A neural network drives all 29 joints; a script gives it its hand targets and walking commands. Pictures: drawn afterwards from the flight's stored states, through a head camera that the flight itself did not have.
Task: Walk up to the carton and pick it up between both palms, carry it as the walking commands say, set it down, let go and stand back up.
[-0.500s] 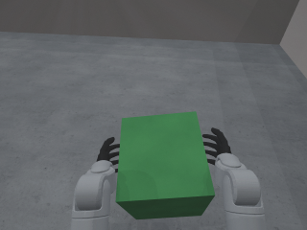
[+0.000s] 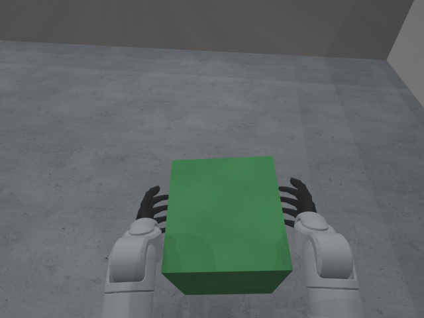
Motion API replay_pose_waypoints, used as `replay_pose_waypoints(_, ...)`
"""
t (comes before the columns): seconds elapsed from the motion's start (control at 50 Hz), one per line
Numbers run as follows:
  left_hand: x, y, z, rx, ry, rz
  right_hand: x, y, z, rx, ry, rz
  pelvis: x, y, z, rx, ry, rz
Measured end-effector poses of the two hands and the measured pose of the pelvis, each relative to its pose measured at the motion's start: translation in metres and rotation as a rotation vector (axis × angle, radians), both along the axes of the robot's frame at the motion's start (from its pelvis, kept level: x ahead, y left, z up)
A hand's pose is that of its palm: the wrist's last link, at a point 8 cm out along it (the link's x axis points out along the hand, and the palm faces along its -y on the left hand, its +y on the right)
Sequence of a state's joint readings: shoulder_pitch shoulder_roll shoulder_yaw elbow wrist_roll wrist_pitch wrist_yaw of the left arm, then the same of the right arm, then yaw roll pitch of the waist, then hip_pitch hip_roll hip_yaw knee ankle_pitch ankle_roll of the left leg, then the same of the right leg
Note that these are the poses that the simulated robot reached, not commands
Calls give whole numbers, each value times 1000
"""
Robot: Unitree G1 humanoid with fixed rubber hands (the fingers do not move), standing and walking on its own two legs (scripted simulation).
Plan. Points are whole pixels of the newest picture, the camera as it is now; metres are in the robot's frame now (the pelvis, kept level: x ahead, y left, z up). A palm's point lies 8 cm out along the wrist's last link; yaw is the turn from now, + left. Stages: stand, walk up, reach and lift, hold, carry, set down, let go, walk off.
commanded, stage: carry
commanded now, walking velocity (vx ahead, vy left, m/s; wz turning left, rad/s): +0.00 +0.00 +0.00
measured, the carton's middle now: (225, 231) +0.32 +0.00 -0.02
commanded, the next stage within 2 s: hold in 0.74 s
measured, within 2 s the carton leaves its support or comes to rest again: neither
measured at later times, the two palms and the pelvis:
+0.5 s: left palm (145, 231) +0.27 +0.14 +0.07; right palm (304, 225) +0.28 -0.14 +0.07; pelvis -0.01 +0.00 +0.00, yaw +1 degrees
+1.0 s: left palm (149, 246) +0.26 +0.14 +0.03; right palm (305, 246) +0.26 -0.14 +0.04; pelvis -0.01 +0.00 +0.00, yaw -8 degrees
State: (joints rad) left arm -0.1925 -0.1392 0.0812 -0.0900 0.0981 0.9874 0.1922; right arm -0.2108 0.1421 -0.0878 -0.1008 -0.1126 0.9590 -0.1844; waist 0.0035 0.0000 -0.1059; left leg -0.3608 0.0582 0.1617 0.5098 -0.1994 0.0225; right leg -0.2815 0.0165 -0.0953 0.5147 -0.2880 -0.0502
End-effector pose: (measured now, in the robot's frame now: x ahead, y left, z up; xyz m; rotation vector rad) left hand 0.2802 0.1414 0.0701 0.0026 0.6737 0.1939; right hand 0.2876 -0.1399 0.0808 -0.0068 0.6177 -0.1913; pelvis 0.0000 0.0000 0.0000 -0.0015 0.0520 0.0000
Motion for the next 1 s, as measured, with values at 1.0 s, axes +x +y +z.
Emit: replay_pose_waypoints(1.0,-19,0,-38,28,14,-68,-31,-2,-38,-45,30,43,-10,4,3,10,-145,-131)
